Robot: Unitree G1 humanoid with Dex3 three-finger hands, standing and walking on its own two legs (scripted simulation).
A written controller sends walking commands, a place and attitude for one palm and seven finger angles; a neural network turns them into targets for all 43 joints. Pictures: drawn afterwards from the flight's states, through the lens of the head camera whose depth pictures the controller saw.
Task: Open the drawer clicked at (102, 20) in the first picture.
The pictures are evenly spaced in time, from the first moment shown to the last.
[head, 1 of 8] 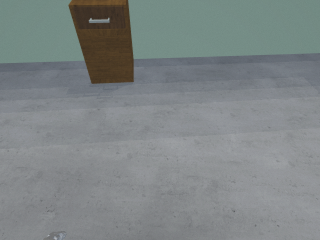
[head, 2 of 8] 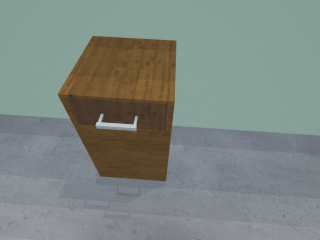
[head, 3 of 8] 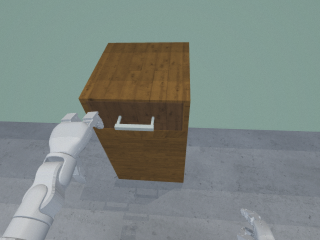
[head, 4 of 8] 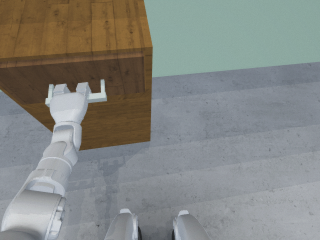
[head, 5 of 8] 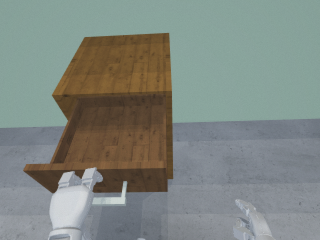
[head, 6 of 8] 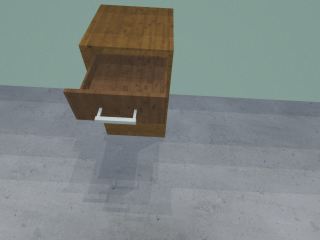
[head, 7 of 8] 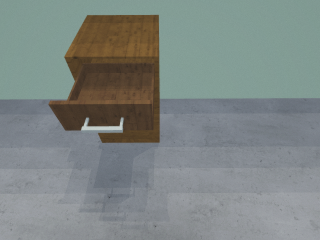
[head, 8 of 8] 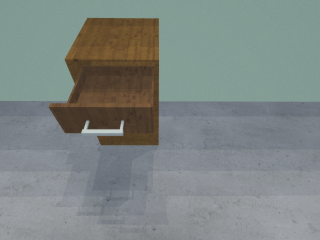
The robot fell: no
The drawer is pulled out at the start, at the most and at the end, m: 0.00 0.29 0.29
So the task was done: yes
